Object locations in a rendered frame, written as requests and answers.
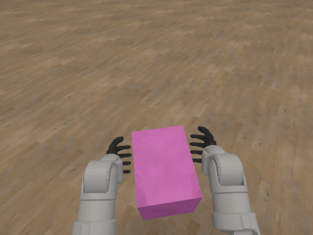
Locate robot right hand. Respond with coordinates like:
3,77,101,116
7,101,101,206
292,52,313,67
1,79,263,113
190,126,216,164

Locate robot left forearm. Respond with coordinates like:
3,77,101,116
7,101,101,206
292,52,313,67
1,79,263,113
71,154,123,235

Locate robot left hand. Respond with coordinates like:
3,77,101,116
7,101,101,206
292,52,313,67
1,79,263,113
106,136,132,174

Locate carton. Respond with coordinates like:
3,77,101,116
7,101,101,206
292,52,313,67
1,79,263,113
131,125,202,220

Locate robot right forearm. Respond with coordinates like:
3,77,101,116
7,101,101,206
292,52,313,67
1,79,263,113
201,145,261,235

